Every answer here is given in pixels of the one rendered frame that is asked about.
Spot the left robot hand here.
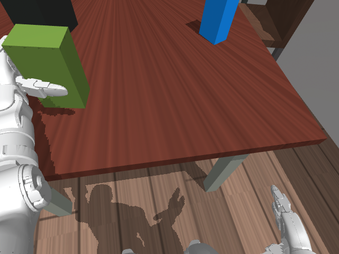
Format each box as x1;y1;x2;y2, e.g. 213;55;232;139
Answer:
0;35;68;98

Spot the right robot hand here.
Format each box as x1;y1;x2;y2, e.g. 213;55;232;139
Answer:
262;185;312;254

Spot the table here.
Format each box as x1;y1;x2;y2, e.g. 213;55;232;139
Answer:
0;0;327;216

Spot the left robot arm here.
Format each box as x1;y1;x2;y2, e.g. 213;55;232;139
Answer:
0;85;51;254

